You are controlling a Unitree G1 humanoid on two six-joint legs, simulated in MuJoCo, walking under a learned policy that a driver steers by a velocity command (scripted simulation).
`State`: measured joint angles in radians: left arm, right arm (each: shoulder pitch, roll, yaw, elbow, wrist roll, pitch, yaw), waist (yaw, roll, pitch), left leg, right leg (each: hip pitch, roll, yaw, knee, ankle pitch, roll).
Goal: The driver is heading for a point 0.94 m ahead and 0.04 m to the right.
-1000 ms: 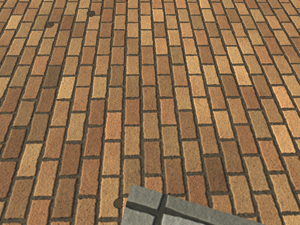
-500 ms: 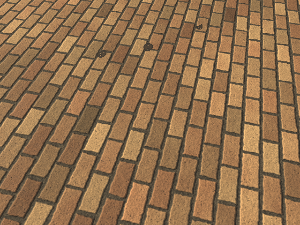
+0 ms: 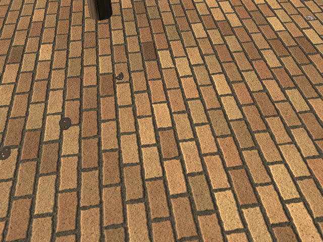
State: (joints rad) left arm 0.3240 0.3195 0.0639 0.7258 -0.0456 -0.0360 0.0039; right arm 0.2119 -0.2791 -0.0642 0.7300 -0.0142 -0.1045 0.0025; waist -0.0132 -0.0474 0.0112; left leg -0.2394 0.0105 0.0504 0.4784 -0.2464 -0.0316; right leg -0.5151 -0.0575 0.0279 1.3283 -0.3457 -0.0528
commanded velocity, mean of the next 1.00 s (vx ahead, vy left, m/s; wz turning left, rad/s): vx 0.76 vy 0.00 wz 0.01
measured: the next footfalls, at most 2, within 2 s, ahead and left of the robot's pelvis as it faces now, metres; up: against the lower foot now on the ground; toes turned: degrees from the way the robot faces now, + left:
right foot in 0.28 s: +0.44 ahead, -0.16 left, +0.00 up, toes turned -17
left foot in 0.74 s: +0.92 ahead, -0.09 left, +0.00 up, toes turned -5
